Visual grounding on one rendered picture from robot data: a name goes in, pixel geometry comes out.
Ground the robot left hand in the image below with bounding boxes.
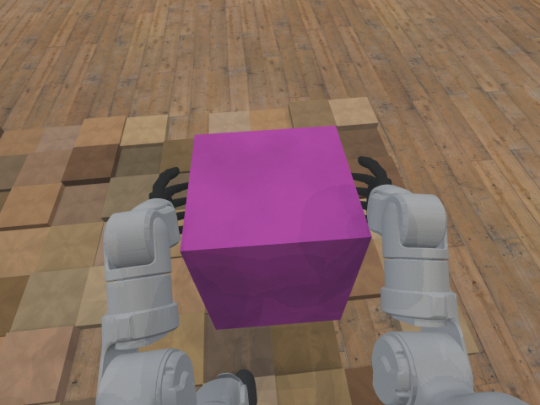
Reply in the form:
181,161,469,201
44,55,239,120
149,167,189,234

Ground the carton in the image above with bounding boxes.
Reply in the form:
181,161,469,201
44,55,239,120
180,126,372,330

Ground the left robot foot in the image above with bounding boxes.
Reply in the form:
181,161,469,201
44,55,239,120
235,370,257,405

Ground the left robot thigh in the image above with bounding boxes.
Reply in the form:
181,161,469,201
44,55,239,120
196,378,248,405

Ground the right robot upper arm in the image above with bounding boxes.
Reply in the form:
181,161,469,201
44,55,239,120
372,332,530,405

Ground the robot left forearm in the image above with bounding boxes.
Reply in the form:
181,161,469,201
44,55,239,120
95,198,181,405

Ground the robot right hand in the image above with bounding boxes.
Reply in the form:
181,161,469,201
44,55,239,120
351,156,392,224

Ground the robot right forearm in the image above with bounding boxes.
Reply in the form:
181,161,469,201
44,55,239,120
367,185,473,384

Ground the left robot upper arm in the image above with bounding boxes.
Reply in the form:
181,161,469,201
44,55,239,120
97,348,197,405

